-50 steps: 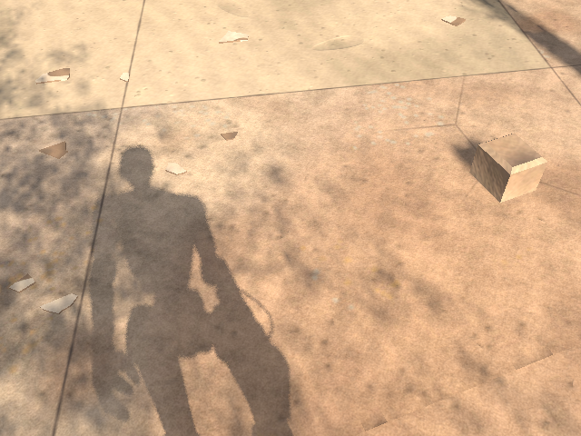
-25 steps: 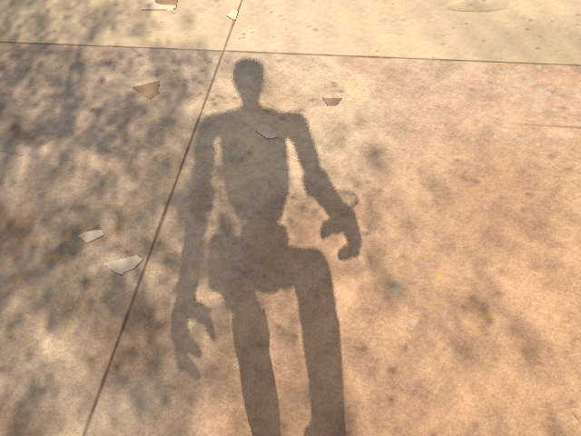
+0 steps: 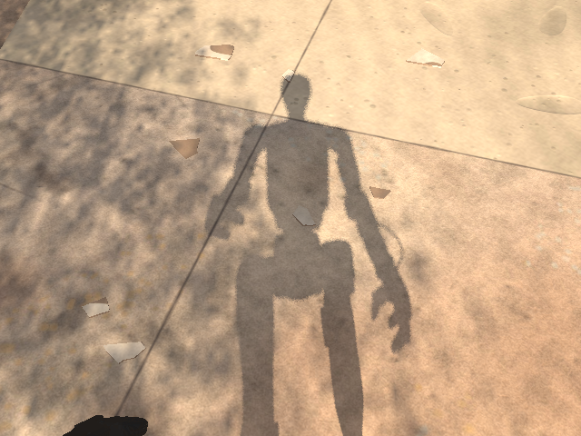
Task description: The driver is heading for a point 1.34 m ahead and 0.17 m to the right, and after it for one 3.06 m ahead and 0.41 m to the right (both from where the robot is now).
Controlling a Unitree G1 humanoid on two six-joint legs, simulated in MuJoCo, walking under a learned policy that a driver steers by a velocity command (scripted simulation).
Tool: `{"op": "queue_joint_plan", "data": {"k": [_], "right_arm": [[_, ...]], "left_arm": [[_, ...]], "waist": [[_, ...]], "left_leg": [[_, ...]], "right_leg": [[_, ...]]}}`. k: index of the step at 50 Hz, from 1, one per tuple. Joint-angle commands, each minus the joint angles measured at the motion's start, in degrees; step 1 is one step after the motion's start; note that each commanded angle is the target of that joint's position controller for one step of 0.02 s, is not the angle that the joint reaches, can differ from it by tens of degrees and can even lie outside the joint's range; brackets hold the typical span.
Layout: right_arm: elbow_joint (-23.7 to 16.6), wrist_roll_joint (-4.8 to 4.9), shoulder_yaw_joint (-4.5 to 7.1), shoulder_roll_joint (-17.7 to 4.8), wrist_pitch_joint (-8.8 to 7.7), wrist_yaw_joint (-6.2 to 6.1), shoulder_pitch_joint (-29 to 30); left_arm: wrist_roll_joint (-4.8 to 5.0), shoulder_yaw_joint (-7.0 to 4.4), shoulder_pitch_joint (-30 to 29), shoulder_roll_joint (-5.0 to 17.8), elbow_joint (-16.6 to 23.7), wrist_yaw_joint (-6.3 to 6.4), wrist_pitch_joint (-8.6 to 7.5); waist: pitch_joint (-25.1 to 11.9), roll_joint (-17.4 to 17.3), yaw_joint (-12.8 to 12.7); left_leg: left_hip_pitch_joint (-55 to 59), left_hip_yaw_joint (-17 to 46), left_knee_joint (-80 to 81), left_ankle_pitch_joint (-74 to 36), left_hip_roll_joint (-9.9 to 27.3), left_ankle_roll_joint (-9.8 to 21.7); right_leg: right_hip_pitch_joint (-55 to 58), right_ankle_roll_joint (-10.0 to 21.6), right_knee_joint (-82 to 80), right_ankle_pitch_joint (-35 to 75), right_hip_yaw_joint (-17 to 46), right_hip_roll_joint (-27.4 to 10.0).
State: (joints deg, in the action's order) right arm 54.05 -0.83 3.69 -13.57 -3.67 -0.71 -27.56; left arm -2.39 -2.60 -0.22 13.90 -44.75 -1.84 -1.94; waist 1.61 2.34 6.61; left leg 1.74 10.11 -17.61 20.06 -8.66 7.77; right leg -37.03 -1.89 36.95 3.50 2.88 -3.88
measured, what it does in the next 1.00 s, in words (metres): goes down: right foot 0.04 m lower, then left foot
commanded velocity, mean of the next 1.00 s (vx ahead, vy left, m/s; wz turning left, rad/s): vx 0.50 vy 0.00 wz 0.11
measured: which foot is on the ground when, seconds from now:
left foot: down 0.00-0.12, up 0.14-0.64, down 0.66-1.00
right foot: up 0.00-0.10, down 0.12-0.66, up 0.68-1.00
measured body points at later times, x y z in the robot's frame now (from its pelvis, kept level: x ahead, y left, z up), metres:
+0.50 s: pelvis +0.29 -0.06 -0.03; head +0.33 -0.06 +0.42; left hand +0.20 +0.18 -0.16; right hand +0.50 -0.26 -0.15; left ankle +0.42 +0.09 -0.72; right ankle +0.22 -0.13 -0.77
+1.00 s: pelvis +0.55 +0.01 -0.03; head +0.56 +0.02 +0.42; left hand +0.63 +0.26 -0.17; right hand +0.53 -0.25 -0.17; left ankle +0.48 +0.05 -0.77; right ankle +0.69 -0.14 -0.71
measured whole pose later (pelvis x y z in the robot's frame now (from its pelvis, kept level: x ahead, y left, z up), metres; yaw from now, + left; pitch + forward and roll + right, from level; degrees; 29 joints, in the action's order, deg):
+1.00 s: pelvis +0.55 +0.01 -0.03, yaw +3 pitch +0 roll +1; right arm 58.0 -0.7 2.1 -12.6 -5.8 -0.2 -23.7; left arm -1.4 -3.1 11.6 13.8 -52.0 -2.1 -1.1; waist 1.7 2.5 1.2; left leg 0.6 -7.8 -11.1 12.0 -5.2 5.6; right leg -38.0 2.1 51.9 -4.1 2.4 -4.6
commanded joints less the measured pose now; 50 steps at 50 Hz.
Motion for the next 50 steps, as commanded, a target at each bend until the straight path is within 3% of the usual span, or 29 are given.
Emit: {"op": "queue_joint_plan", "data": {"k": [1,4,5,6,7,8,9,10,11,12,13,14,17,23,28,30,32,33,34,35,36,37,38,40,42,44,47,50], "right_arm": [[-2.61,-0.53,1.88,-8.85,-0.37,-1.02,-2.66],[-3.08,-0.48,2.10,-9.89,-0.55,-1.34,-0.33],[-2.56,-0.56,2.24,-10.67,-0.80,-0.90,-0.80],[-2.48,0.10,2.23,-10.53,-1.14,-0.49,-0.23],[-3.28,0.64,0.99,-5.48,-1.51,-0.22,-2.00],[-1.57,3.62,0.39,-1.70,-1.05,-0.52,-16.09],[-0.66,1.58,0.62,-6.76,-0.17,-1.28,-13.79],[-1.98,0.24,0.69,-7.61,0.06,-0.85,-3.34],[-3.34,-0.44,0.79,-7.72,-0.12,-0.04,3.04],[-4.05,-1.01,0.83,-6.99,0.19,0.67,4.60],[-4.09,-1.85,0.69,-6.00,0.76,1.28,4.62],[-3.99,-1.81,0.52,-5.10,1.18,1.67,4.51],[-4.45,-1.92,-0.07,-3.34,1.65,2.50,7.51],[-9.73,-1.32,-2.37,-1.03,0.90,3.36,25.55],[-11.50,-0.73,-2.89,-2.28,0.51,2.72,32.25],[-10.87,-0.82,-2.58,-3.04,0.15,2.19,30.15],[-7.06,-1.10,-1.59,-4.59,-0.53,1.30,19.32],[-4.59,-1.96,-0.64,-6.77,-1.08,0.66,10.66],[-3.35,-3.08,0.71,-12.05,-1.31,0.01,1.41],[-2.97,-2.04,1.39,-13.53,-0.36,0.46,2.72],[-3.54,0.34,0.80,-9.21,0.16,0.99,7.12],[-4.24,0.54,0.04,-6.72,-0.02,1.23,12.43],[-4.07,0.17,-0.38,-4.73,-0.43,1.44,14.54],[-2.86,0.14,-0.78,-3.29,-1.36,0.97,14.30],[-1.47,0.23,-0.55,-4.16,-2.58,0.78,11.45],[-0.41,0.16,-0.32,-5.12,-3.12,0.61,9.19],[0.60,0.06,-0.57,-4.71,-3.08,0.42,6.12],[1.13,0.18,-0.91,-4.52,-3.17,0.19,4.65]], "left_arm": [[0.57,-0.30,-9.58,4.26,7.51,-0.29,-1.83],[1.32,-0.90,-1.16,6.09,5.31,0.69,-2.44],[1.16,-1.56,5.84,7.51,3.10,1.38,-3.00],[0.49,-2.11,14.65,8.64,0.66,1.93,-3.84],[-1.04,-2.55,22.76,11.10,-0.60,2.37,-4.37],[-1.21,-3.68,25.72,15.39,-1.14,1.90,-3.89],[0.63,-4.00,23.36,13.03,-0.78,1.38,-2.79],[0.82,-2.59,16.62,7.24,0.69,1.44,-2.71],[0.32,-1.52,13.16,4.38,1.03,1.40,-2.95],[0.13,-1.41,15.00,4.97,-0.39,1.59,-3.29],[0.83,-1.28,16.93,4.76,-2.22,1.65,-3.72],[1.34,-1.04,18.12,4.34,-3.55,1.35,-4.40],[1.88,-0.84,21.02,4.04,-5.73,0.98,-5.39],[2.30,-0.37,26.97,4.05,-8.71,1.18,-4.46],[1.55,-0.31,31.52,5.53,-11.34,2.00,-3.81],[1.36,-0.28,30.62,5.89,-11.70,2.34,-3.46],[1.49,-0.26,29.62,6.40,-11.97,2.35,-2.99],[1.96,-0.04,28.60,6.09,-11.28,2.29,-2.95],[2.14,0.57,28.28,3.81,-8.74,2.25,-3.08],[3.13,0.72,35.24,0.79,-9.46,2.07,-2.46],[1.18,-0.57,28.97,6.03,-9.40,2.35,-1.88],[1.18,-0.57,24.70,4.82,-7.78,1.78,-2.23],[1.19,-0.49,23.34,3.80,-7.68,1.52,-2.24],[0.31,-0.23,25.15,1.80,-8.83,0.83,-0.86],[0.47,-0.47,24.19,1.43,-8.75,0.21,-0.02],[0.72,-0.79,19.91,1.80,-7.41,-0.12,0.43],[1.03,-0.89,13.71,1.76,-5.44,-0.30,0.54],[1.08,-0.27,8.49,0.80,-3.60,-0.57,0.27]], "waist": [[3.05,-6.77,0.25],[0.62,-6.52,-3.28],[-3.14,-4.84,-6.00],[-7.25,-3.45,-10.17],[-13.90,1.63,-11.54],[-23.60,14.93,-6.71],[-22.06,7.84,-7.18],[-9.49,0.57,-7.56],[-3.87,-3.20,-7.72],[-2.46,0.17,-7.21],[-2.01,2.32,-6.17],[-1.67,3.92,-5.22],[-2.03,3.79,-4.58],[1.89,2.40,-8.01],[2.79,2.04,-9.29],[1.43,2.20,-7.56],[-4.03,1.71,-3.11],[-8.48,0.82,0.60],[-15.78,-6.84,2.95],[-19.04,-15.23,-1.58],[-9.86,-4.14,-1.96],[-2.76,-5.09,-3.88],[0.53,-3.85,-5.73],[1.41,-5.01,-8.38],[1.37,-4.73,-8.73],[2.78,-4.87,-8.32],[4.04,-4.74,-7.02],[4.26,-5.23,-6.01]], "left_leg": [[1.75,12.44,-2.70,-31.12,14.52,4.21],[-0.65,11.52,-10.03,-38.32,13.38,1.51],[0.23,10.04,-18.61,-43.35,11.55,0.61],[-4.54,7.53,-30.07,-39.17,8.84,-0.24],[-16.76,4.58,-46.22,-14.36,5.88,-0.43],[-30.89,-0.40,-63.91,19.12,-0.89,-2.88],[-37.28,-2.43,-66.56,10.78,3.40,-2.78],[-38.32,-3.32,-63.35,2.90,5.73,-3.50],[-36.26,-2.47,-57.54,-1.75,7.06,-3.47],[-34.71,-2.45,-55.55,-2.11,7.65,-3.61],[-32.50,-2.13,-53.03,-2.95,8.58,-3.69],[-31.79,-2.91,-50.76,-3.25,8.63,-3.73],[-34.98,-5.69,-45.47,-6.13,8.67,-4.53],[-35.88,-13.11,-26.01,-18.84,10.55,-5.48],[-34.47,-14.36,-16.88,-17.06,9.22,-3.60],[-30.08,-14.71,-14.41,-13.01,7.63,-1.90],[-16.15,-15.80,-9.64,-12.29,4.80,0.48],[-2.37,-11.38,-8.67,-14.03,8.91,2.71],[10.56,5.12,-8.26,-13.11,23.82,6.15],[18.41,27.63,-2.31,-11.66,34.32,14.06],[10.34,22.74,0.65,-3.41,30.12,11.36],[1.61,15.64,3.90,-3.97,27.47,9.59],[-4.49,11.01,6.33,-8.00,24.75,7.79],[-11.01,3.59,9.14,-12.48,21.36,5.18],[-11.72,-0.38,10.86,-16.43,20.82,4.72],[-11.02,-3.85,12.61,-17.05,20.45,3.87],[-8.33,-8.42,12.76,-21.76,19.59,1.97],[-6.65,-13.13,11.79,-28.02,18.64,0.07]], "right_leg": [[-1.09,0.97,-7.97,1.56,-0.06,2.04],[14.65,3.01,-13.29,0.50,-0.19,3.32],[22.13,4.02,-14.83,0.81,-1.36,4.22],[33.61,4.83,-15.11,3.04,-1.26,2.24],[48.55,6.08,-6.59,7.03,6.73,-7.29],[63.61,15.90,-5.20,16.94,31.37,-23.82],[58.00,17.94,-14.06,-7.37,40.53,-22.83],[45.67,15.50,-19.34,-14.27,31.43,-17.92],[37.01,13.40,-20.97,-9.10,23.16,-14.46],[34.01,13.04,-21.25,0.53,19.27,-13.01],[31.25,12.07,-22.02,4.61,15.85,-11.13],[30.47,11.34,-22.65,8.12,12.89,-9.45],[32.40,11.74,-23.88,15.70,7.60,-7.63],[31.67,9.53,-27.40,18.54,1.37,-4.45],[40.15,10.31,-25.32,22.27,1.91,-7.67],[42.73,10.33,-20.61,31.12,1.15,-8.28],[41.89,9.47,-8.09,38.44,-0.42,-6.95],[33.53,8.65,2.43,29.56,-1.48,-5.53],[22.00,7.86,20.28,2.85,-4.86,-1.09],[4.74,6.61,36.48,-36.06,-4.50,7.77],[-0.18,7.23,37.02,-31.02,-0.23,3.76],[-0.19,7.13,34.15,-25.93,-0.25,2.00],[2.15,6.70,30.98,-23.27,-0.39,0.39],[7.79,5.27,27.13,-21.39,-0.67,-0.99],[7.59,4.62,26.09,-19.09,-0.85,-0.74],[3.37,4.19,23.93,-14.70,-0.32,-1.26],[-1.82,3.78,18.98,-8.42,-0.10,-0.90],[-1.06,3.83,11.09,-2.67,-2.78,-0.06]]}}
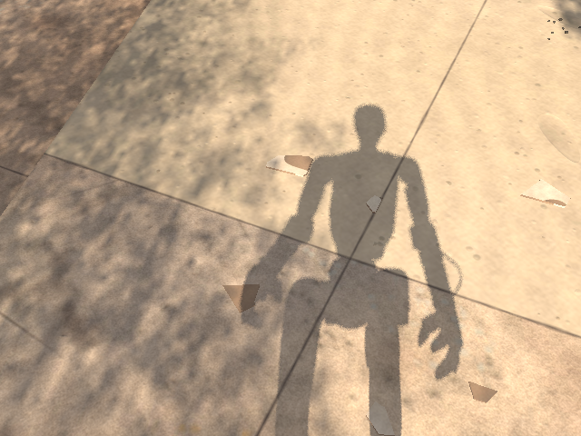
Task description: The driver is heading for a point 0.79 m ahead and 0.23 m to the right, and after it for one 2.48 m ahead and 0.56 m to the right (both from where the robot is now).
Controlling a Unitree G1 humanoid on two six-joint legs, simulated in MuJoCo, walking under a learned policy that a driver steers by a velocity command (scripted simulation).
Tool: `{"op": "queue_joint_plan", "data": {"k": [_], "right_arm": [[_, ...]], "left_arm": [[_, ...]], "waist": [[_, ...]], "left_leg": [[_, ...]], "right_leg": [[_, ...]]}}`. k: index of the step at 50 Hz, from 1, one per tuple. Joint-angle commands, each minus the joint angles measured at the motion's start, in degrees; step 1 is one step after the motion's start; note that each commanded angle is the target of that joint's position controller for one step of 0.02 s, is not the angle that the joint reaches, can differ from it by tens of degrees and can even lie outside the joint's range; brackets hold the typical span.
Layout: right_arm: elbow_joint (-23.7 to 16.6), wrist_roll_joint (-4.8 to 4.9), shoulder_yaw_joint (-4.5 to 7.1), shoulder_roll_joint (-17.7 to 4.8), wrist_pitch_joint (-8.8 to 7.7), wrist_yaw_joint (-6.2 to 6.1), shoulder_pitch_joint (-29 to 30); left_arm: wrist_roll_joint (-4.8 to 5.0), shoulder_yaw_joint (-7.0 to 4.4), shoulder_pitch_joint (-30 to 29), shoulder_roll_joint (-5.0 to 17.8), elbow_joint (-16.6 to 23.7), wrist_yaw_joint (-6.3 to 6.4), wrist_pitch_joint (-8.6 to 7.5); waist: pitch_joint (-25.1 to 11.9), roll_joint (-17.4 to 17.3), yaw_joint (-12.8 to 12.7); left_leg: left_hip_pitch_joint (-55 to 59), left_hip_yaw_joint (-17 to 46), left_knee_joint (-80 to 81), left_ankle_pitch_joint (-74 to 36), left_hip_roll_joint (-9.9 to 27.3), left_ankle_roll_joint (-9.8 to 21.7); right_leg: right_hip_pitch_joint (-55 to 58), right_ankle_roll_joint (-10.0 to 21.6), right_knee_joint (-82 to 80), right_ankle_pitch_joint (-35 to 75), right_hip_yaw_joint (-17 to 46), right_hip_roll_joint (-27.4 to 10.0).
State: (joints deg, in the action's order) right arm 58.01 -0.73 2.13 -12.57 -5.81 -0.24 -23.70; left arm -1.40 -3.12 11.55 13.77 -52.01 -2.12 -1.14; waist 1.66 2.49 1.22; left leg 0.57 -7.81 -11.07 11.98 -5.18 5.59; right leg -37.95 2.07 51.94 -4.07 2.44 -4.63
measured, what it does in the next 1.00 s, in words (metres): walks ahead, turning right: right foot, then left foot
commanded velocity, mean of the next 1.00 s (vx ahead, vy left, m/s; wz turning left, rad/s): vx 0.50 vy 0.00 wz -0.49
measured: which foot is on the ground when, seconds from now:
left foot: down 0.00-0.24, up 0.26-0.74, down 0.76-1.00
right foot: up 0.00-0.20, down 0.22-0.76, up 0.78-1.00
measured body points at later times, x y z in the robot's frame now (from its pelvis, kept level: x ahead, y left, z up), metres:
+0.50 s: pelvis +0.26 -0.07 +0.00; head +0.29 -0.08 +0.45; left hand +0.35 +0.20 -0.13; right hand +0.34 -0.35 -0.12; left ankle +0.40 +0.09 -0.67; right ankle +0.23 -0.10 -0.75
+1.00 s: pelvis +0.53 -0.10 +0.00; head +0.56 -0.10 +0.45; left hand +0.77 +0.07 -0.13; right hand +0.44 -0.37 -0.11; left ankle +0.58 -0.02 -0.75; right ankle +0.47 -0.23 -0.67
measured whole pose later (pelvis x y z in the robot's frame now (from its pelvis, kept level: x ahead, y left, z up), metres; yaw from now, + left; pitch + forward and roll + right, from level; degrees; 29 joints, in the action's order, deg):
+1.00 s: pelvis +0.53 -0.10 +0.00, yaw -31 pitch +1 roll +1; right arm 48.0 -1.2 2.2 -14.4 -5.4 0.6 -18.8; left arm -2.4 -3.3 13.0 17.3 -45.5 -2.2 -1.1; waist 1.0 3.1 1.2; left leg -9.9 -4.2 -19.2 10.3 -1.4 2.6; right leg -30.6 2.8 59.7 -16.3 4.4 0.6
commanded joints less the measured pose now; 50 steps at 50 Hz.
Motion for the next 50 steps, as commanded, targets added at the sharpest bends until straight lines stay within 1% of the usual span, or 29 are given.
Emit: {"op": "queue_joint_plan", "data": {"k": [1,5,7,9,10,11,12,13,14,15,16,17,19,22,27,32,34,35,36,37,38,39,40,41,42,43,45,47,50], "right_arm": [[-2.50,0.06,0.56,-5.54,-1.06,-0.44,-0.08],[-0.70,-0.31,0.47,-6.24,-0.59,-1.37,-4.38],[-0.51,-0.49,0.62,-7.32,-0.19,-1.87,-3.96],[-0.71,-0.70,1.02,-8.91,0.40,-2.31,-2.74],[-1.11,-0.82,1.27,-9.67,0.90,-2.25,-2.19],[-1.99,-0.50,1.42,-10.08,1.21,-2.03,-1.02],[-4.88,0.47,0.76,-7.38,0.82,-1.39,-1.02],[-8.16,0.75,0.83,-5.58,0.20,-0.41,-0.48],[-9.47,-0.32,1.24,-8.10,-0.35,-0.11,5.46],[-10.61,0.25,1.00,-7.36,-1.07,0.17,7.38],[-10.21,0.16,1.07,-7.01,-1.10,0.13,6.88],[-10.51,-0.84,1.08,-6.66,-0.16,0.08,6.73],[-10.61,-2.12,0.92,-5.52,2.09,0.46,5.24],[-13.07,-2.17,0.90,-5.19,3.44,0.87,9.72],[-17.69,-1.69,0.61,-5.56,3.53,1.28,21.41],[-21.30,-1.05,-0.14,-6.11,2.72,1.66,29.08],[-21.83,-0.81,-0.05,-7.24,2.20,1.58,27.91],[-21.19,-0.67,0.19,-8.07,1.93,1.38,24.79],[-19.69,-0.56,0.72,-9.37,1.63,0.92,19.59],[-17.55,-0.64,1.41,-10.81,1.03,0.25,11.94],[-16.83,-1.74,2.29,-14.13,0.42,-0.74,3.69],[-17.47,-3.15,3.42,-19.37,0.89,-1.24,0.90],[-17.30,-1.95,3.49,-17.20,1.82,-0.87,3.29],[-17.98,-1.45,2.32,-11.76,2.02,-0.61,7.34],[-17.74,-1.23,1.43,-8.25,1.88,-0.23,9.81],[-17.11,-1.35,1.03,-7.18,1.63,-0.09,10.21],[-15.17,-0.93,0.91,-7.19,0.62,0.23,8.56],[-13.74,-0.37,1.14,-7.75,-0.54,0.79,6.41],[-12.26,-0.13,1.42,-8.37,-0.82,1.00,4.71]], "left_arm": [[0.04,0.54,-5.24,0.60,4.39,-0.41,-0.58],[-0.27,1.24,-11.67,0.33,7.39,-0.76,-0.84],[-0.44,0.99,-10.53,0.97,7.66,-0.61,-0.94],[-0.62,0.21,-4.67,2.43,6.26,-0.10,-0.99],[-0.74,-0.52,1.12,3.75,4.56,0.06,-1.25],[-1.32,-1.70,9.21,5.92,2.15,0.35,-1.65],[-1.93,-3.76,15.53,12.23,1.48,1.18,-1.53],[-0.56,-4.63,12.48,15.29,2.50,1.08,-0.85],[0.94,-4.36,10.86,13.77,2.14,1.15,-0.33],[1.06,-3.70,7.80,11.13,2.29,1.42,-0.29],[0.86,-2.97,5.44,8.35,2.52,1.52,-0.40],[1.17,-2.50,3.98,7.03,2.61,1.82,-0.76],[1.48,-2.18,3.95,6.78,2.81,1.89,-1.86],[1.55,-2.70,7.02,9.19,2.37,1.82,-2.63],[1.44,-2.79,13.15,9.61,2.22,1.99,-2.13],[0.65,-2.87,16.64,10.41,2.61,2.67,-1.87],[0.39,-3.09,15.31,11.30,3.40,3.14,-1.94],[0.32,-3.23,13.24,11.94,4.10,3.24,-2.01],[0.27,-3.36,11.20,12.61,4.81,3.07,-2.21],[0.64,-3.34,10.04,12.77,5.06,2.54,-2.54],[1.32,-2.55,10.35,10.00,6.18,1.88,-3.05],[3.10,-1.19,16.22,3.55,7.98,2.00,-2.99],[1.08,-1.49,17.66,8.12,7.36,2.36,-2.40],[0.13,-1.76,14.72,9.05,6.36,2.21,-1.85],[-0.21,-1.48,11.48,8.21,6.57,1.63,-1.73],[-0.39,-1.29,10.40,7.05,6.79,1.13,-1.49],[-1.05,-0.95,10.64,5.99,6.74,0.34,-0.46],[-1.04,-0.76,9.45,5.62,7.22,0.01,-0.10],[-1.16,-0.20,2.83,5.20,9.45,-0.50,-0.16]], "waist": [[4.39,-5.54,-0.06],[5.07,-5.62,1.95],[3.58,-6.61,0.66],[-0.39,-8.47,-2.34],[-3.78,-8.80,-4.69],[-7.93,-7.31,-8.76],[-13.93,0.50,-10.60],[-17.66,9.63,-6.90],[-12.03,-0.06,-7.18],[-5.65,-1.84,-5.47],[-1.18,-5.12,-2.73],[0.39,-5.03,-0.87],[-0.63,-3.12,0.67],[-0.11,-1.48,0.08],[0.54,0.80,-4.40],[0.75,1.60,-6.92],[0.59,2.19,-5.47],[0.07,2.58,-3.57],[-1.90,2.64,-1.18],[-5.83,0.24,2.64],[-13.04,-4.34,5.80],[-20.32,-16.86,3.15],[-19.42,-15.62,1.07],[-10.15,-8.00,0.07],[-4.85,-4.12,-0.14],[-2.63,-5.86,-0.87],[-1.40,-8.98,-1.99],[-1.94,-8.81,-2.34],[-0.21,-8.09,-1.73]], "left_leg": [[-4.54,3.59,4.84,-22.23,15.25,1.87],[3.49,0.53,1.18,-32.04,17.48,1.50],[6.86,-1.22,-4.13,-45.76,18.47,1.02],[8.52,-2.80,-14.68,-60.86,19.22,0.85],[7.38,-3.30,-23.70,-60.88,19.39,0.93],[0.52,-4.33,-36.47,-51.62,18.48,-0.02],[-16.54,-5.45,-56.57,-27.17,14.48,-2.12],[-36.48,2.08,-73.53,18.08,1.53,-4.27],[-42.49,10.63,-73.14,13.04,6.25,-3.33],[-42.56,10.32,-68.93,8.27,8.40,-3.30],[-39.73,10.05,-63.34,6.37,10.16,-3.60],[-36.73,10.18,-59.77,6.18,11.13,-4.52],[-32.78,9.45,-55.74,5.67,11.36,-6.20],[-35.10,7.86,-49.32,1.08,11.33,-8.15],[-40.22,7.70,-36.34,-8.66,9.98,-8.99],[-40.03,8.19,-26.75,-9.58,7.18,-7.70],[-35.00,9.25,-22.45,-8.03,6.36,-6.52],[-29.20,9.28,-20.04,-6.18,5.52,-5.69],[-20.84,8.73,-18.65,-3.82,3.89,-4.72],[-10.17,8.32,-15.07,-5.14,3.72,-3.46],[3.24,16.91,-13.37,2.28,12.74,-1.00],[18.28,40.94,-10.14,5.93,29.77,4.62],[14.03,53.05,-6.02,12.29,30.91,7.39],[5.20,44.97,-4.55,15.35,28.25,6.69],[-1.65,36.36,-3.26,11.15,24.66,5.63],[-5.50,30.11,-1.91,5.48,21.81,4.31],[-9.55,22.99,-0.46,-4.13,18.85,3.77],[-8.95,19.86,0.28,-11.07,18.71,4.75],[-7.92,16.16,3.08,-10.91,18.64,5.65]], "right_leg": [[0.36,0.04,-6.45,6.02,-3.67,0.95],[0.45,2.15,-14.34,3.27,-8.22,2.34],[3.98,4.20,-16.52,-2.01,-10.26,4.65],[11.28,7.00,-17.20,-8.21,-12.18,8.39],[17.80,8.59,-19.29,-9.48,-11.94,9.96],[29.87,10.86,-24.14,-7.61,-8.80,9.45],[45.83,16.31,-25.67,-11.65,9.68,-3.95],[55.90,24.44,-33.27,-4.30,39.75,-16.30],[52.07,22.52,-34.60,-4.10,32.99,-13.98],[44.27,20.36,-36.32,-1.88,26.44,-12.69],[37.12,17.53,-37.95,3.20,21.58,-9.86],[32.38,15.96,-38.66,7.43,17.76,-7.06],[28.76,15.06,-39.41,12.50,13.77,-3.94],[27.48,14.25,-40.34,14.79,11.88,-1.66],[33.09,11.20,-39.28,14.87,13.76,-0.48],[39.66,11.03,-35.36,19.26,17.26,-1.98],[39.74,9.71,-33.24,20.85,19.03,-2.86],[37.78,8.47,-31.55,22.83,19.11,-2.70],[35.37,7.15,-27.42,28.04,18.86,-1.72],[32.96,5.76,-18.30,29.79,16.93,1.25],[26.33,4.43,-4.40,18.75,13.95,4.94],[9.39,2.39,12.73,-21.62,6.53,13.63],[3.08,2.86,19.46,-26.86,5.28,10.91],[2.22,2.76,20.65,-21.22,5.20,7.68],[3.35,2.39,18.09,-17.24,4.42,5.99],[4.80,2.06,15.54,-15.85,4.06,4.79],[7.62,1.34,13.09,-15.06,3.44,4.31],[6.74,1.00,11.21,-13.73,3.42,4.61],[2.01,-0.08,5.09,-8.79,2.52,3.19]]}}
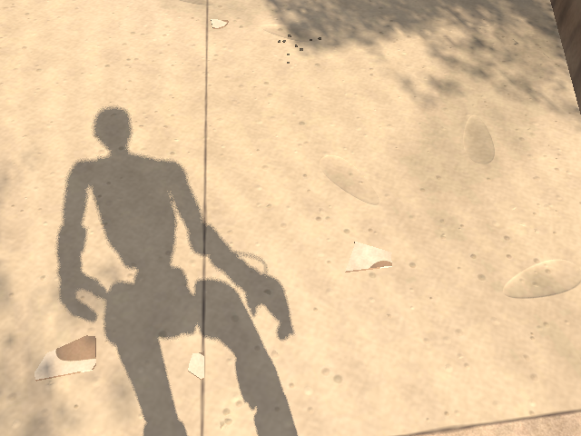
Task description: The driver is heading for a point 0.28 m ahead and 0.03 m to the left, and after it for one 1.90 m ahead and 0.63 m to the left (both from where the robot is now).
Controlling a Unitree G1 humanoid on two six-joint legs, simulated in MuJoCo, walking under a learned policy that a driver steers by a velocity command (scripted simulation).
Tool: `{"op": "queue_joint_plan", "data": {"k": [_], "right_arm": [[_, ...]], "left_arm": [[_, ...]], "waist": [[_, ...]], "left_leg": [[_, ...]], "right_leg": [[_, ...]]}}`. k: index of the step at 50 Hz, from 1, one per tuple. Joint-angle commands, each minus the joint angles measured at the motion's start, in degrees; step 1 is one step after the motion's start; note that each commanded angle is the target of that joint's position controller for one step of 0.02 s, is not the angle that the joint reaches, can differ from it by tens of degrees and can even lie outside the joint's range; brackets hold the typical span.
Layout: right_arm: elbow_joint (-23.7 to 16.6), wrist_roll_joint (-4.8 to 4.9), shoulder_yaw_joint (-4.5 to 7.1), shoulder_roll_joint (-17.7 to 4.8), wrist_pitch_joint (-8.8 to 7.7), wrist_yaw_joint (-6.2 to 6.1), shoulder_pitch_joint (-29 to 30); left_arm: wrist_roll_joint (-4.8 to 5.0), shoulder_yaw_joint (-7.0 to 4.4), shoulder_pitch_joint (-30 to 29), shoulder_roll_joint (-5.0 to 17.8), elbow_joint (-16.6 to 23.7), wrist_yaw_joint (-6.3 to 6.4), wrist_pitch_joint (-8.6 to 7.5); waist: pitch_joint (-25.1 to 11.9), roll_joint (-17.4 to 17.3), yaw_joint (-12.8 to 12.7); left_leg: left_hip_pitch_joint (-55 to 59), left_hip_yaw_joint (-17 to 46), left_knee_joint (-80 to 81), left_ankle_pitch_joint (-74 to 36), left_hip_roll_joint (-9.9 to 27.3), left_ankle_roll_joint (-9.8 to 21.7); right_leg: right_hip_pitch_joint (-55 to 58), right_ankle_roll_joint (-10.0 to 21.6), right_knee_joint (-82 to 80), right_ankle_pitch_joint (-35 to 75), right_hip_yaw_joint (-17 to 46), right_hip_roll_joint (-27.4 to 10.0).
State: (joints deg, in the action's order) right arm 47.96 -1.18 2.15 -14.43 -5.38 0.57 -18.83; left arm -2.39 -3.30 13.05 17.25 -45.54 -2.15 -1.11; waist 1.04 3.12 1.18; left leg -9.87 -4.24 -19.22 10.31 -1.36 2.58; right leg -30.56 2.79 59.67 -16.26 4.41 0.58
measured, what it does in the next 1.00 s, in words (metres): walks ahead, turning left: right foot, then left foot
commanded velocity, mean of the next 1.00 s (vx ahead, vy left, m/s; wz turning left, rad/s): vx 0.50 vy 0.00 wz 0.35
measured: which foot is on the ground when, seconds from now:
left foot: down 0.00-0.26, up 0.28-0.76, down 0.78-1.00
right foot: up 0.00-0.22, down 0.24-0.78, up 0.80-1.00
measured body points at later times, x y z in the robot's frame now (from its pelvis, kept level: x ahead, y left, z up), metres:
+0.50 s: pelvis +0.24 -0.04 +0.00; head +0.26 -0.06 +0.45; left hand +0.25 +0.23 -0.12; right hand +0.36 -0.30 -0.14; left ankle +0.26 +0.10 -0.66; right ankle +0.22 -0.13 -0.75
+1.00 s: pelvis +0.47 +0.07 -0.01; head +0.50 +0.09 +0.44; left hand +0.49 +0.36 -0.12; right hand +0.65 -0.16 -0.13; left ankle +0.46 +0.10 -0.75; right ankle +0.58 -0.08 -0.67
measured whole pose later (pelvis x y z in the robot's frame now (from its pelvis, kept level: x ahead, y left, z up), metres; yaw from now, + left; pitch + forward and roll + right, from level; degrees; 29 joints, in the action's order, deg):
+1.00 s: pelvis +0.47 +0.07 -0.01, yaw +27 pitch +0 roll +0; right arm 48.1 -0.1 4.1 -15.7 -1.7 0.7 -17.9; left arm -2.6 -2.2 9.8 14.6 -43.6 -0.6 -2.1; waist 3.2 1.4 0.8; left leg -11.3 0.2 -21.3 10.3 -8.1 8.2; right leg -32.9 -1.9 62.2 -16.7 1.5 -6.8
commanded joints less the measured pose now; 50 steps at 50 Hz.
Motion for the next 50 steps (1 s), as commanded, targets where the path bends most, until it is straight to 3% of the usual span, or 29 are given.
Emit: {"op": "queue_joint_plan", "data": {"k": [1,5,8,10,11,12,13,14,15,16,17,19,22,27,30,33,36,37,38,39,40,41,42,43,44,46,48,50], "right_arm": [[-1.78,0.35,1.40,-6.43,-1.10,0.23,-0.60],[0.22,0.71,1.58,-7.02,-0.58,0.55,-3.69],[1.68,0.56,2.06,-8.87,0.00,0.54,-6.58],[2.06,0.43,2.37,-9.92,0.55,0.33,-6.37],[2.22,0.68,2.37,-9.98,0.82,0.22,-5.75],[2.31,0.96,1.88,-8.29,0.82,0.25,-6.41],[-0.31,1.21,0.89,-5.01,0.56,0.30,-5.00],[-1.71,2.31,0.14,-0.73,0.84,-0.07,-10.22],[-0.01,0.87,1.69,-6.64,1.97,-0.63,-8.07],[-0.22,0.87,1.91,-5.99,2.14,-0.15,-5.42],[0.00,0.97,1.74,-4.58,2.35,0.19,-4.47],[0.59,-0.19,2.04,-4.00,3.63,0.94,-4.39],[-0.75,-0.37,2.14,-2.55,4.73,1.85,-1.28],[-4.32,-0.63,1.64,-1.59,5.10,2.92,8.33],[-6.66,-0.75,0.83,-0.92,4.90,3.66,14.53],[-8.57,-1.02,0.70,-1.62,4.91,3.97,18.14],[-8.70,-1.25,1.31,-2.91,5.02,3.35,15.94],[-7.76,-1.25,1.83,-3.80,4.85,2.98,11.93],[-5.80,-1.41,2.64,-4.97,4.34,2.45,5.09],[-2.81,-2.06,4.13,-8.33,3.93,1.53,-4.39],[-3.23,-1.98,5.96,-15.98,3.97,0.71,-4.46],[-4.58,0.13,6.27,-16.97,4.74,0.49,-6.33],[-3.67,0.40,5.89,-15.48,5.09,-0.08,-3.65],[-3.51,0.77,4.97,-11.94,4.89,-0.35,-0.86],[-3.65,0.78,4.31,-9.73,4.48,-0.48,1.75],[-4.22,1.20,3.43,-7.56,3.48,-0.41,4.20],[-3.71,1.36,3.61,-8.53,2.39,-0.04,2.62],[-3.32,1.21,3.89,-9.61,2.14,0.03,0.47]], "left_arm": [[-0.15,0.31,-1.05,1.35,3.72,-0.67,-0.29],[0.17,1.89,-9.88,-0.57,6.19,-1.22,-0.98],[0.53,1.88,-12.25,0.48,7.21,-0.59,-1.51],[0.46,1.55,-9.93,1.35,6.82,0.06,-2.13],[0.13,1.19,-5.32,1.76,5.31,0.53,-2.66],[-0.79,0.20,2.26,4.06,2.65,1.28,-3.43],[-2.09,-0.99,12.23,8.83,1.77,2.19,-3.93],[-1.38,-2.35,12.77,14.15,1.66,2.53,-3.07],[0.05,-1.58,9.90,9.50,2.09,2.39,-2.56],[0.41,-0.36,5.49,5.22,2.51,2.20,-2.77],[0.57,0.20,3.15,2.81,2.42,2.01,-3.16],[0.81,0.65,1.84,0.99,1.86,2.43,-3.92],[1.41,0.14,4.06,1.78,0.27,2.60,-5.19],[1.22,-0.06,7.22,1.48,-2.12,2.79,-5.19],[1.19,-0.40,8.32,2.75,-3.12,2.93,-5.08],[1.15,-0.86,10.64,4.23,-4.59,3.24,-4.52],[0.99,-1.35,10.67,6.40,-5.32,3.66,-3.48],[0.92,-1.61,10.47,7.39,-5.42,3.73,-2.88],[1.06,-1.78,10.08,8.12,-5.22,3.69,-2.28],[1.00,-1.58,9.42,7.61,-4.12,3.52,-2.11],[1.50,0.09,12.40,-0.14,-0.14,2.47,-2.44],[1.14,-0.70,5.57,4.15,2.39,2.12,-3.12],[1.45,-0.58,0.64,4.13,3.89,1.87,-3.73],[1.71,-0.15,1.07,3.51,3.49,1.91,-4.39],[1.32,-0.23,2.06,3.34,2.64,2.06,-4.21],[-0.32,-0.18,4.80,2.96,1.95,1.95,-2.08],[-0.56,-0.05,4.38,1.92,2.45,1.56,-0.67],[-0.44,0.07,0.39,1.51,3.92,1.36,-0.21]], "waist": [[0.98,-8.51,-1.38],[2.00,-8.66,0.72],[1.93,-8.72,1.31],[1.29,-8.59,-0.21],[-0.33,-7.32,-2.75],[-5.18,-4.10,-5.43],[-13.45,3.35,-9.63],[-16.35,14.61,-6.90],[-10.68,4.99,-6.51],[-4.34,2.48,-4.55],[-1.52,2.16,-3.23],[0.20,3.53,-1.25],[0.17,1.89,-0.35],[2.94,1.22,-1.39],[4.35,1.39,-2.65],[5.11,0.88,-3.47],[2.32,2.20,-1.73],[-0.36,2.52,0.14],[-4.53,1.72,3.15],[-9.97,-2.34,7.46],[-15.18,-16.19,3.44],[-19.10,-11.08,6.41],[-10.05,-6.87,5.44],[-4.41,-3.97,2.95],[-1.37,-2.27,0.24],[-1.77,-3.01,-2.78],[-1.98,-3.22,-3.25],[-0.54,-3.99,-2.21]], "left_leg": [[2.45,11.10,11.91,-8.87,14.21,8.53],[0.83,6.80,11.56,-12.37,12.07,7.51],[3.20,9.16,8.21,-17.03,13.77,7.34],[4.58,10.92,4.23,-19.50,14.54,6.78],[3.75,10.12,-1.17,-22.88,13.24,5.87],[0.38,7.72,-11.45,-22.67,9.81,4.68],[-8.85,4.67,-27.93,-6.46,5.97,3.13],[-24.74,1.87,-42.10,20.90,-1.56,1.91],[-27.55,6.75,-47.48,18.81,1.69,2.65],[-27.91,7.92,-47.09,13.67,3.74,2.83],[-26.31,7.57,-45.36,10.36,5.15,2.35],[-24.02,6.75,-44.33,7.22,6.19,1.12],[-26.56,6.02,-44.94,2.73,6.31,0.17],[-31.78,4.52,-36.31,-5.90,6.87,-0.92],[-28.29,1.31,-26.00,-10.00,6.22,0.01],[-26.24,-1.72,-20.15,-6.80,5.01,2.32],[-19.62,-5.08,-17.53,1.27,0.44,5.67],[-14.99,-5.66,-16.72,4.29,-1.82,7.09],[-6.43,-5.23,-13.58,4.38,-3.92,8.66],[8.05,1.04,-9.75,5.11,-1.30,11.06],[26.83,29.69,-7.55,6.13,17.24,18.77],[28.93,49.32,2.40,6.43,21.61,22.42],[23.74,39.07,3.47,3.11,20.35,20.44],[15.13,32.62,3.92,-3.08,18.26,18.11],[8.52,27.41,4.53,-9.40,14.85,15.62],[1.94,21.57,5.68,-16.60,11.01,14.21],[0.16,19.55,6.40,-19.46,9.15,14.30],[-0.45,19.38,7.74,-16.72,8.05,13.60]], "right_leg": [[-5.71,-1.18,-5.91,5.42,-0.50,-2.65],[0.18,-1.80,-19.88,11.13,-6.15,-3.72],[3.83,-1.39,-24.93,8.86,-7.31,-2.43],[8.17,-0.54,-28.50,6.09,-7.34,-1.28],[14.96,0.10,-32.86,7.18,-7.61,-0.15],[26.43,1.35,-34.91,7.32,-5.57,-1.53],[39.48,4.16,-37.22,-0.34,9.14,-15.90],[45.93,8.90,-44.61,-5.51,29.38,-27.63],[39.61,9.05,-44.99,-8.83,27.88,-25.52],[33.75,7.77,-46.21,-6.00,19.78,-22.27],[29.27,6.40,-48.11,0.22,13.18,-19.51],[25.40,4.51,-49.84,8.45,4.80,-16.01],[26.01,5.05,-50.65,18.54,-1.36,-15.80],[27.43,5.66,-51.64,22.04,-9.21,-15.01],[27.53,5.13,-51.50,23.60,-13.20,-14.96],[32.00,4.44,-49.33,29.23,-15.64,-16.37],[36.35,3.31,-39.50,51.89,-18.60,-16.71],[36.97,3.19,-32.14,58.27,-19.17,-16.67],[34.62,2.64,-21.34,56.61,-19.71,-16.21],[24.74,0.75,-5.71,43.18,-20.15,-14.66],[-0.49,-2.74,15.15,-6.87,-18.92,-5.66],[-9.98,-3.83,23.83,-14.89,-5.93,0.65],[-15.09,-3.01,22.62,-8.72,-2.77,-3.46],[-12.60,-2.65,16.80,-3.74,-3.02,-5.78],[-8.50,-2.76,11.97,-2.41,-2.82,-7.22],[-1.61,-3.92,7.58,-2.21,-2.54,-7.81],[-1.30,-4.90,4.22,-0.97,-3.57,-7.34],[-3.96,-5.70,-0.18,3.17,-4.16,-7.20]]}}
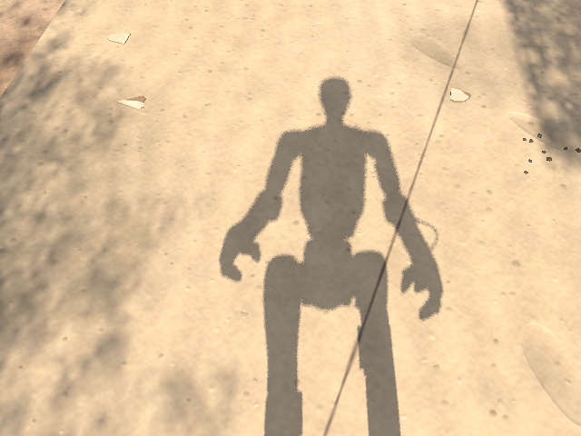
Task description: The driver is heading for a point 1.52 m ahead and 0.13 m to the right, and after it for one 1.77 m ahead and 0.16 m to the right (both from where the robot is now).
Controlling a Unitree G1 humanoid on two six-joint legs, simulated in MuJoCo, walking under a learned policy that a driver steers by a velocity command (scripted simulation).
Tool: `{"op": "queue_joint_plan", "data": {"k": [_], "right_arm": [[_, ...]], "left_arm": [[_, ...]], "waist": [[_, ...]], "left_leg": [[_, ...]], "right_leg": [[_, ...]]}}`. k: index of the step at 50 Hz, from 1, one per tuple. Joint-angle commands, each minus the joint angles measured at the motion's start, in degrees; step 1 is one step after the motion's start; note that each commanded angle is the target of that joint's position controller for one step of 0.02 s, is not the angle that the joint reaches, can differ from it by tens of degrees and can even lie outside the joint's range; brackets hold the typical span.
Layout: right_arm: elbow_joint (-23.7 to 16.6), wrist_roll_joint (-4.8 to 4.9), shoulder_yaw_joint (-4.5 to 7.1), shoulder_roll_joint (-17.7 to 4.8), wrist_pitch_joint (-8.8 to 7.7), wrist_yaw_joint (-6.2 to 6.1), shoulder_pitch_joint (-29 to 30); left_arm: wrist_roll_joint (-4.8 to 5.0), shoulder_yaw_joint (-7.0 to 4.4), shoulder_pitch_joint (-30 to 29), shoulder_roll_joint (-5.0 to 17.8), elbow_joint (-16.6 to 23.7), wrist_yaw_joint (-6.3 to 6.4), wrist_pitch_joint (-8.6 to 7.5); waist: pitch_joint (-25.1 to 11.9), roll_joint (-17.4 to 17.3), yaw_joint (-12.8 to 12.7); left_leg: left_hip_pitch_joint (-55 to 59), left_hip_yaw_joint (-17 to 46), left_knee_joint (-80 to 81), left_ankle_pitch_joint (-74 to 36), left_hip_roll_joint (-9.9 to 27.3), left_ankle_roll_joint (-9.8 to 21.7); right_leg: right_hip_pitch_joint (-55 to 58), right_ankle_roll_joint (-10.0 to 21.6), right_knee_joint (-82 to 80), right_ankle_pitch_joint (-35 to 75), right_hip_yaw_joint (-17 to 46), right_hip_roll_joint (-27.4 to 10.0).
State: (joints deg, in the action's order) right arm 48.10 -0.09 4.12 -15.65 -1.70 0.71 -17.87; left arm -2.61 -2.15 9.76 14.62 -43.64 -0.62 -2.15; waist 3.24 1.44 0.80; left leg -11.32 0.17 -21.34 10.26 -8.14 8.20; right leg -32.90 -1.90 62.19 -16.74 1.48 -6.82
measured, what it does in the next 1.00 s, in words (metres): walks ahead: right foot, then left foot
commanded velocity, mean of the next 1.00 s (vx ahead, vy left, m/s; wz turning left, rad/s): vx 0.50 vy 0.00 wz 0.17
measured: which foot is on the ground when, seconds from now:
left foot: down 0.00-0.32, up 0.34-0.82, down 0.84-1.00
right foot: up 0.00-0.30, down 0.32-0.86, up 0.88-1.00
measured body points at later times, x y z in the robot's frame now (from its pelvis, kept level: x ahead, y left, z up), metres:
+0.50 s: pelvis +0.28 -0.04 +0.00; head +0.31 -0.05 +0.45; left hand +0.33 +0.24 -0.11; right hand +0.40 -0.30 -0.13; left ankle +0.19 +0.06 -0.66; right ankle +0.33 -0.12 -0.74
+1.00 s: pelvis +0.53 +0.05 +0.00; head +0.55 +0.07 +0.45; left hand +0.50 +0.31 -0.15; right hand +0.69 -0.18 -0.11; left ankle +0.55 +0.13 -0.74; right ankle +0.46 -0.09 -0.66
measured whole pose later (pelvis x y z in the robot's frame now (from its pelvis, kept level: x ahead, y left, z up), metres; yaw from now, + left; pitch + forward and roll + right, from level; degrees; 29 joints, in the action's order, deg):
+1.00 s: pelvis +0.53 +0.05 +0.00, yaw +7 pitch +0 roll -1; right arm 47.0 -1.8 1.5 -13.3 -4.3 0.0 -10.9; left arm -0.9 -2.9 20.5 14.6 -53.1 -0.8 -2.0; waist 2.2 1.8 -1.7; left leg -14.4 -7.2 -24.2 10.3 -0.7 3.9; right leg -21.6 4.1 62.0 -19.2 0.5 -1.3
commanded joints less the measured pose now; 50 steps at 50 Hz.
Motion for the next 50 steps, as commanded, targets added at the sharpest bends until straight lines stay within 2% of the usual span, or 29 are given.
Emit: {"op": "queue_joint_plan", "data": {"k": [1,7,11,12,14,15,16,17,18,19,20,21,23,25,27,30,33,37,39,40,41,42,43,44,45,46,47,49,50], "right_arm": [[-3.22,0.11,1.93,-8.44,-1.51,-0.12,-1.83],[-2.24,-0.05,2.03,-8.66,-1.35,-0.54,-8.51],[-1.71,-0.67,1.73,-8.49,-1.41,-1.24,-10.81],[-1.65,-0.72,1.65,-8.57,-1.52,-1.48,-10.41],[-1.81,-0.76,1.59,-9.35,-1.88,-1.66,-7.91],[-1.61,-0.79,1.60,-9.84,-2.07,-1.50,-7.18],[-1.46,-0.61,1.33,-9.31,-2.32,-1.14,-6.74],[-3.15,-0.43,0.15,-5.24,-2.68,-0.91,-7.74],[-3.06,1.11,-0.15,-2.42,-2.39,-0.76,-16.41],[-1.60,-1.13,0.16,-6.65,-1.82,-1.25,-12.96],[-2.28,-1.29,0.23,-6.72,-1.79,-0.72,-7.48],[-2.92,-1.25,-0.12,-5.77,-1.84,-0.35,-4.65],[-3.00,-1.96,-0.40,-4.87,-0.97,0.44,-3.96],[-2.84,-2.24,-0.65,-4.10,-0.38,0.85,-3.87],[-3.66,-2.49,-0.98,-3.56,-0.12,1.21,-0.69],[-6.13,-2.37,-1.79,-2.59,-0.24,1.60,7.65],[-7.85,-1.94,-2.86,-1.00,-0.58,1.87,14.21],[-9.01,-1.57,-3.02,-1.83,-0.85,1.54,18.84],[-9.35,-1.68,-2.73,-2.54,-1.17,1.17,19.05],[-8.73,-1.82,-2.46,-3.02,-1.47,0.87,16.81],[-7.00,-2.07,-1.97,-3.76,-1.92,0.45,11.60],[-4.02,-2.72,-1.13,-5.53,-2.70,-0.20,2.88],[-2.57,-4.04,0.14,-10.15,-3.20,-1.12,-7.26],[-2.50,-3.96,1.38,-14.98,-2.55,-1.16,-7.86],[-3.03,-2.00,0.72,-10.63,-1.96,-0.88,-4.89],[-3.43,-1.63,-0.41,-6.77,-2.06,-0.76,0.09],[-3.38,-1.54,-0.94,-4.40,-2.50,-0.59,2.54],[-2.56,-1.29,-1.41,-2.58,-3.33,-1.03,3.64],[-2.11,-1.18,-1.36,-2.66,-3.89,-1.09,2.98]], "left_arm": [[-0.17,-1.07,0.93,4.25,2.96,-0.20,0.90],[0.37,-0.59,-10.76,4.30,6.77,-0.69,0.42],[0.77,-0.03,-14.78,4.31,8.67,-1.10,-0.58],[0.81,-0.07,-14.02,4.60,8.67,-1.10,-0.82],[0.82,-0.66,-7.80,5.96,6.90,-0.68,-1.26],[0.83,-1.33,-1.56,7.19,4.85,-0.10,-1.62],[0.49,-2.00,6.04,8.75,2.94,0.60,-2.28],[-0.67,-2.79,15.25,12.76,2.50,1.55,-2.61],[-0.77,-4.18,15.05,17.69,1.09,1.21,-1.93],[0.94,-3.27,10.72,11.90,1.73,0.59,-1.32],[1.44,-2.32,6.49,7.85,2.30,0.31,-1.37],[1.04,-1.79,4.80,5.95,1.88,0.12,-1.60],[1.26,-1.30,5.48,5.02,0.08,0.30,-2.33],[1.79,-1.37,8.08,5.39,-1.65,-0.06,-3.40],[2.21,-1.57,9.59,6.09,-2.91,-0.21,-3.86],[2.29,-1.42,12.00,5.66,-4.64,-0.22,-3.57],[2.33,-1.50,14.39,6.21,-6.22,-0.32,-3.46],[1.99,-1.65,17.29,7.38,-8.15,-0.04,-3.12],[1.84,-1.68,17.55,7.75,-8.95,0.29,-2.75],[1.78,-1.78,16.83,8.30,-9.07,0.47,-2.57],[1.89,-1.87,16.03,8.77,-9.16,0.57,-2.39],[2.18,-1.60,15.65,8.14,-9.13,0.52,-2.29],[2.57,-0.81,14.68,5.61,-6.84,0.37,-2.53],[4.00,0.28,21.76,-0.18,-5.92,0.57,-2.20],[2.22,-1.57,18.55,6.96,-7.41,1.16,-1.25],[2.24,-1.86,15.18,6.38,-6.80,0.70,-1.21],[2.33,-1.54,13.70,4.63,-6.83,0.32,-1.09],[1.20,-1.74,13.81,3.72,-7.41,-0.51,0.30],[1.09,-1.76,13.66,3.00,-7.36,-0.89,0.92]], "waist": [[-1.78,-2.85,-0.91],[-0.85,-4.58,3.76],[-0.51,-5.61,5.04],[-0.48,-5.95,4.42],[-1.68,-6.64,1.16],[-4.52,-5.80,-1.66],[-8.97,-3.59,-5.53],[-17.28,2.59,-8.25],[-20.14,17.04,-3.18],[-12.39,5.63,-2.28],[-5.81,0.59,-1.95],[-3.37,-0.90,-1.42],[-2.62,3.09,0.01],[-3.51,3.87,0.38],[-2.47,3.61,0.33],[-0.17,3.10,-1.24],[0.27,3.23,-2.89],[0.69,3.30,-3.98],[1.02,2.99,-3.27],[0.19,2.94,-1.90],[-2.27,2.33,0.61],[-7.36,-0.08,4.21],[-15.16,-6.01,7.97],[-20.47,-18.02,4.39],[-15.14,-7.99,4.33],[-7.58,-5.96,2.30],[-4.03,-5.59,1.17],[-1.92,-7.32,-1.01],[-2.23,-7.07,-1.44]], "left_leg": [[1.55,15.42,10.37,-15.24,14.54,7.50],[9.22,17.97,7.97,-17.07,14.17,5.41],[13.17,18.73,4.77,-24.48,15.49,4.52],[13.16,19.08,4.18,-25.90,16.08,3.73],[11.22,18.48,0.73,-33.95,16.24,1.59],[11.03,17.06,-6.05,-40.36,14.72,0.59],[7.57,14.22,-16.71,-38.04,11.71,-0.59],[-0.54,11.09,-33.26,-19.69,8.49,-1.73],[-17.28,6.11,-47.74,19.65,-1.46,-3.86],[-22.59,8.70,-51.56,16.63,3.14,-3.13],[-22.32,8.46,-50.09,11.53,5.00,-3.28],[-21.39,7.80,-47.58,8.95,6.64,-3.50],[-18.75,6.36,-43.70,7.75,8.51,-4.35],[-18.58,5.09,-42.25,7.12,8.55,-5.03],[-22.04,3.42,-39.85,4.61,9.97,-5.84],[-26.14,0.48,-31.83,-1.22,12.26,-7.29],[-23.25,-2.13,-21.36,-6.55,12.06,-7.70],[-19.91,-3.49,-13.90,-6.98,10.73,-6.26],[-17.61,-3.13,-11.60,-4.00,9.90,-5.09],[-14.21,-3.14,-9.93,-1.91,8.85,-4.44],[-7.35,-3.52,-6.96,-1.09,7.30,-3.59],[5.00,-2.54,-4.02,-2.81,7.89,-2.14],[19.55,10.63,-2.74,3.17,20.80,0.69],[29.50,33.59,3.59,7.66,35.05,6.16],[22.83,33.81,5.44,12.03,32.89,5.40],[15.66,25.00,7.22,10.46,30.03,3.84],[10.25,18.32,9.60,5.03,27.31,2.37],[5.02,9.49,11.85,-1.79,23.52,-0.23],[4.34,7.22,12.25,-5.07,23.28,-0.37]], "right_leg": [[-3.58,-1.35,-5.36,5.97,-1.25,0.21],[-7.92,-1.54,-19.10,15.03,-0.61,2.70],[-4.97,0.32,-26.35,15.00,-1.60,4.76],[-2.10,1.25,-28.25,14.45,-1.48,5.11],[8.75,3.51,-31.69,10.73,-2.19,7.15],[16.43,4.72,-33.69,8.89,-3.20,8.92],[27.21,6.43,-36.13,9.88,-1.67,6.74],[39.89,9.40,-36.90,0.30,13.59,-6.84],[48.31,17.03,-45.17,-1.83,41.32,-18.20],[41.55,16.34,-46.99,-8.34,41.71,-16.13],[34.15,15.26,-47.54,-5.96,31.51,-13.35],[29.92,13.97,-48.60,1.12,24.47,-10.36],[26.16,12.11,-50.13,10.99,15.47,-6.10],[26.31,12.73,-50.78,18.44,12.28,-5.39],[26.87,13.54,-52.78,19.50,9.91,-5.21],[27.61,13.51,-55.09,20.94,6.31,-3.70],[27.74,12.45,-54.80,24.89,2.86,-2.27],[31.47,11.89,-52.55,28.78,2.63,-4.50],[33.29,11.63,-49.60,33.15,4.25,-5.85],[33.82,11.15,-46.53,37.94,4.55,-5.93],[33.47,10.43,-40.49,43.31,4.01,-4.92],[29.46,9.34,-30.29,41.70,2.05,-2.12],[18.80,8.13,-14.27,24.31,-0.16,1.31],[1.37,6.46,2.45,-13.38,-3.69,10.26],[-2.06,7.24,6.83,-11.76,1.63,7.39],[-2.50,7.42,5.97,-6.59,2.59,5.18],[-1.06,7.05,3.91,-3.22,2.20,3.44],[1.92,5.93,1.98,-0.48,1.47,2.04],[2.54,5.56,2.16,0.58,1.14,2.13]]}}
Velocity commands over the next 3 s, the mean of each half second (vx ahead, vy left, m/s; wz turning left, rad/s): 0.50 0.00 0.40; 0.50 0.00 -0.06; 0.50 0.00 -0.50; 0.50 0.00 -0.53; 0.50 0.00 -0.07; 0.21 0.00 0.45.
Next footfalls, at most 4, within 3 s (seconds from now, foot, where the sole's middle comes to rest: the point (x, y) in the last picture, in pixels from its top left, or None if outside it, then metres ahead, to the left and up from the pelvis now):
0.32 right None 0.37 -0.11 -0.78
0.84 left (232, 381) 0.59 0.14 -0.78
1.40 right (302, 279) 0.87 -0.03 -0.78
1.94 left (279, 181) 1.23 0.03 -0.78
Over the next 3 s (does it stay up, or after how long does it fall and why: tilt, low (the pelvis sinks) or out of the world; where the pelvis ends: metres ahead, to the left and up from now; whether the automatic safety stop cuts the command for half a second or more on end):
stays up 1.42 -0.20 -0.02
